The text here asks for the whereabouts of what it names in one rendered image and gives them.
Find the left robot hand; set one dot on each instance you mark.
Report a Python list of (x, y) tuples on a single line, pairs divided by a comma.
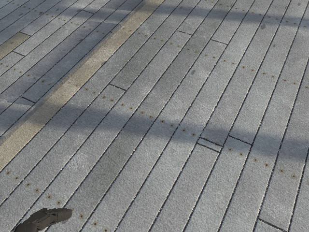
[(43, 218)]

